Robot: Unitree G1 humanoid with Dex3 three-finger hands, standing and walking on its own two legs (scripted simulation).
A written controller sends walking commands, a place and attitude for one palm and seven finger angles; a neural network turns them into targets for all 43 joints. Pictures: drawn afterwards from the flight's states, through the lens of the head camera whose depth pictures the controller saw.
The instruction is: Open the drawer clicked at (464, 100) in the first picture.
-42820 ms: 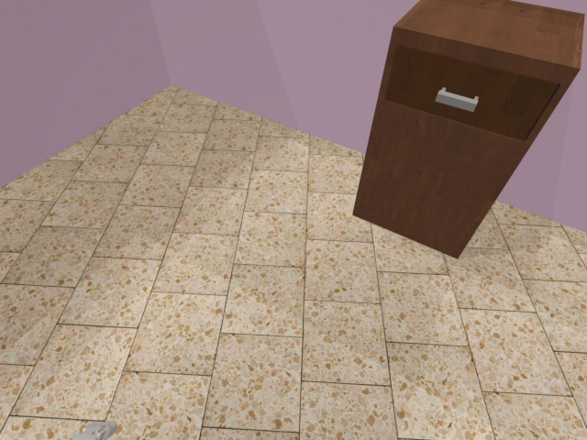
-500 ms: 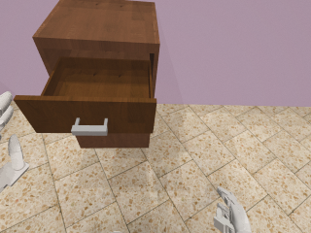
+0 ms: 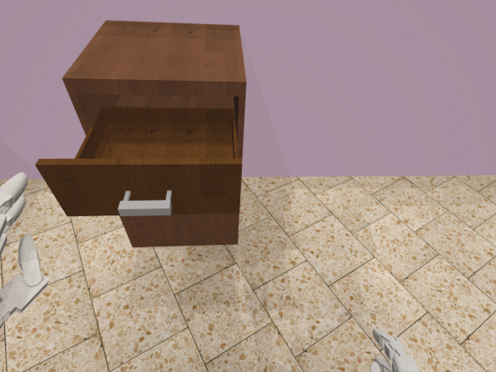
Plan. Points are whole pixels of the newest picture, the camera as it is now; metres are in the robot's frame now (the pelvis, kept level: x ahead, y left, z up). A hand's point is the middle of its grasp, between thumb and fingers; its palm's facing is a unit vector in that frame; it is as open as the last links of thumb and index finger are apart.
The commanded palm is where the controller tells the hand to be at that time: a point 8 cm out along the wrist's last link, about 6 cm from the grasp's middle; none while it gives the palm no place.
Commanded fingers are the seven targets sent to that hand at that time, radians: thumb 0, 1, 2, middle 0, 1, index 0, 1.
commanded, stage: stop stepping back and stand still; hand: left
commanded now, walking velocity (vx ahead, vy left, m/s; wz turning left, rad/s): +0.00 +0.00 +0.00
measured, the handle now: (147, 201) +0.50 +0.25 -0.07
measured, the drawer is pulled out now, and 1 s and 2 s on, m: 0.29 0.29 0.29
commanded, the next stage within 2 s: let the arm hang, fingers relaxed in 0.06 s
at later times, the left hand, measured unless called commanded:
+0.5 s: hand out of the picture +0.02 +0.19 -0.17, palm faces +0.01 -0.98 -0.18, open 7.1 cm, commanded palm none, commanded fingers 0.00 0.90 0.90 -0.20 -0.30 -0.20 -0.30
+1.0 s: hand out of the picture +0.01 +0.17 -0.17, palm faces +0.02 -0.98 -0.19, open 7.4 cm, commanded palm none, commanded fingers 0.00 0.90 0.90 -0.20 -0.30 -0.20 -0.30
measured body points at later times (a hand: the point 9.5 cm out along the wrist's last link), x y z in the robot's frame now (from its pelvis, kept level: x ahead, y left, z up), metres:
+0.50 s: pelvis +0.00 +0.01 +0.00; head +0.03 +0.03 +0.45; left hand +0.02 +0.24 -0.16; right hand +0.05 -0.24 -0.13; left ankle +0.01 +0.11 -0.74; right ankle +0.04 -0.09 -0.74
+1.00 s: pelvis +0.01 +0.01 +0.01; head +0.02 +0.00 +0.46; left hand +0.01 +0.22 -0.15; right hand -0.02 -0.19 -0.16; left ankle +0.01 +0.11 -0.74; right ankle +0.04 -0.09 -0.74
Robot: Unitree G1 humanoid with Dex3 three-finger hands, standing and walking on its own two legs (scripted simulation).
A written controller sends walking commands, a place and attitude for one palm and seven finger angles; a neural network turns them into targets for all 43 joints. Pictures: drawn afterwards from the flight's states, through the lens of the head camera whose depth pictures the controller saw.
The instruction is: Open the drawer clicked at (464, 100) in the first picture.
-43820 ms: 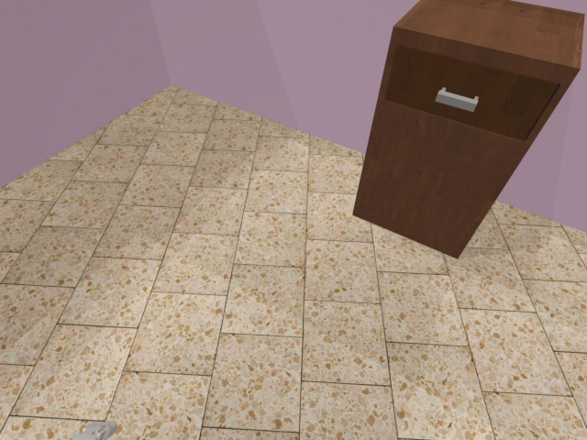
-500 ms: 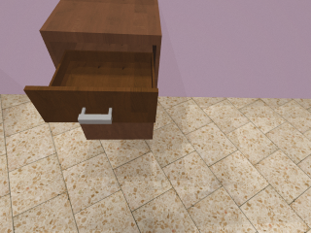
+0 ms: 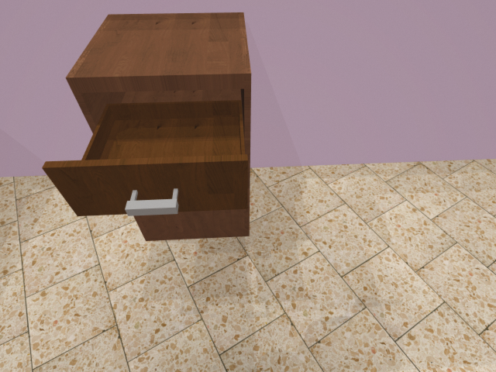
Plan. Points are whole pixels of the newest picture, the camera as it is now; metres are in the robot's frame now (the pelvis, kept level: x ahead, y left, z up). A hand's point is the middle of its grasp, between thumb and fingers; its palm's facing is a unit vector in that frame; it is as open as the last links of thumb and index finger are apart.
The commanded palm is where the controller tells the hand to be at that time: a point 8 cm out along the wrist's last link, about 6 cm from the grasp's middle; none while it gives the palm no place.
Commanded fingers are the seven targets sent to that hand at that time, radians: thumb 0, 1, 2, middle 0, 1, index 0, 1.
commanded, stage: let the arm hang, fingers relaxed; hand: left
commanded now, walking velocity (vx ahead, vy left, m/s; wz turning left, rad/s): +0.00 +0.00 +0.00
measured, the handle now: (153, 200) +0.49 +0.25 -0.08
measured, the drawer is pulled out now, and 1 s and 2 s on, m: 0.29 0.29 0.29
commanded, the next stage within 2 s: look to check the result in 0.26 s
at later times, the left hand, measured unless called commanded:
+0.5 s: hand out of the picture -0.01 +0.15 -0.18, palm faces +0.03 -0.98 -0.18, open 7.4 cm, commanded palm none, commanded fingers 0.00 0.90 0.90 -0.20 -0.30 -0.20 -0.30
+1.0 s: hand out of the picture +0.02 +0.15 -0.17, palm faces +0.03 -0.98 -0.19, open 7.4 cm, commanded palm none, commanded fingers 0.00 0.90 0.90 -0.20 -0.30 -0.20 -0.30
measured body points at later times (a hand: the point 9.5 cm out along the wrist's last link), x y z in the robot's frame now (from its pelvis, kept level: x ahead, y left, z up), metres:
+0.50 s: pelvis +0.01 -0.01 +0.00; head +0.03 -0.01 +0.45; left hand -0.01 +0.20 -0.16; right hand -0.02 -0.22 -0.16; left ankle +0.00 +0.11 -0.74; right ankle +0.03 -0.10 -0.74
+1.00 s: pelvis +0.02 -0.02 +0.00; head +0.03 -0.02 +0.45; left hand +0.01 +0.20 -0.16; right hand -0.01 -0.23 -0.16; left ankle +0.00 +0.11 -0.74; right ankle +0.03 -0.10 -0.74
